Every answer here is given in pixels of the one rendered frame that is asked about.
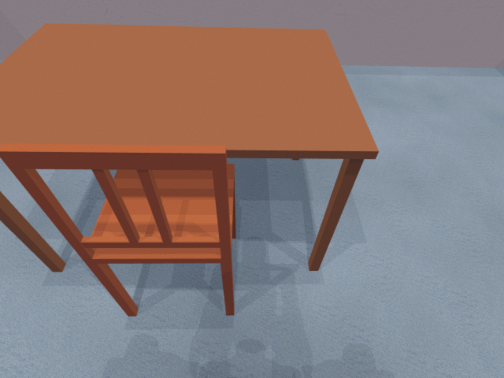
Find chair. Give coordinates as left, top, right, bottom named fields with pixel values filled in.
left=0, top=143, right=236, bottom=317

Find table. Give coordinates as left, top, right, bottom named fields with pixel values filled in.
left=0, top=23, right=379, bottom=272

